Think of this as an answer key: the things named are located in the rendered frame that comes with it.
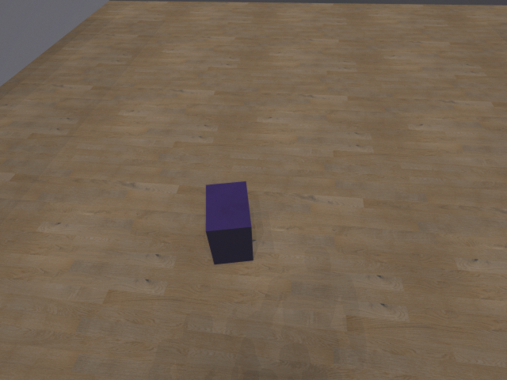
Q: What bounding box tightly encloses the carton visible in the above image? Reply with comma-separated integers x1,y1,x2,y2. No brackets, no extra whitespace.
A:
206,181,254,264

